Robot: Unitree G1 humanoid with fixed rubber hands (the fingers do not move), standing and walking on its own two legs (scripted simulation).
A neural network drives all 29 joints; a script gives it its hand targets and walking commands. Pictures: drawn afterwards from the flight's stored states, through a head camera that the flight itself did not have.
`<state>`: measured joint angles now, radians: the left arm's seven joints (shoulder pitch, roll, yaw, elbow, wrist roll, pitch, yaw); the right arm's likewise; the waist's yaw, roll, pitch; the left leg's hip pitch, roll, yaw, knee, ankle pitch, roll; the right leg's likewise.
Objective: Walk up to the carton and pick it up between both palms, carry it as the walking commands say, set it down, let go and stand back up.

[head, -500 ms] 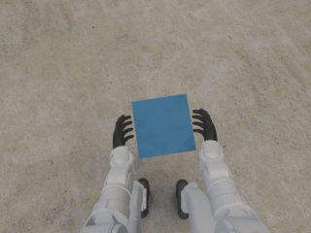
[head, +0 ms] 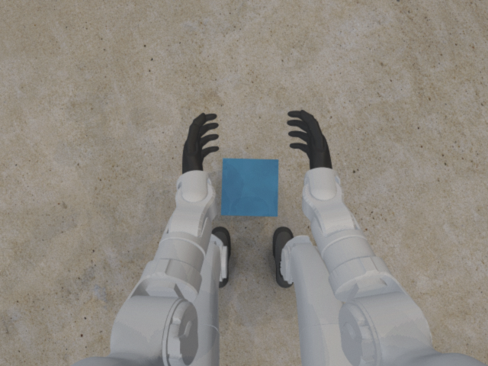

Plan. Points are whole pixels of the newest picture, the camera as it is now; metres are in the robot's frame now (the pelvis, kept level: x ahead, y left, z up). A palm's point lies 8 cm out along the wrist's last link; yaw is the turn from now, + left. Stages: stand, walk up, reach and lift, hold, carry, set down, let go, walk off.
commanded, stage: set down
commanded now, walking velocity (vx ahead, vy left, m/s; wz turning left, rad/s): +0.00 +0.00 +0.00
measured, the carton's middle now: (249, 189) +0.37 +0.01 -0.59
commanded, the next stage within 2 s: none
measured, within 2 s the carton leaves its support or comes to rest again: neither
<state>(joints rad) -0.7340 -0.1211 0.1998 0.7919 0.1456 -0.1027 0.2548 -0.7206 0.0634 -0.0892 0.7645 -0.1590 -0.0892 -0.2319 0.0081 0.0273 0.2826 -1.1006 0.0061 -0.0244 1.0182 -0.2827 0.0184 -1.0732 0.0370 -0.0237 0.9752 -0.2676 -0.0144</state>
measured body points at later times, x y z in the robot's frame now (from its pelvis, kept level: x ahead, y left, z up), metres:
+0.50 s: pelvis +0.03 +0.01 -0.05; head +0.33 +0.02 +0.27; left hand +0.42 +0.11 -0.23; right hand +0.43 -0.09 -0.23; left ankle +0.11 +0.11 -0.65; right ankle +0.11 -0.11 -0.65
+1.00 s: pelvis +0.00 +0.00 -0.13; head +0.34 +0.01 +0.16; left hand +0.45 +0.10 -0.32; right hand +0.46 -0.09 -0.31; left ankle +0.11 +0.11 -0.65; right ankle +0.11 -0.11 -0.65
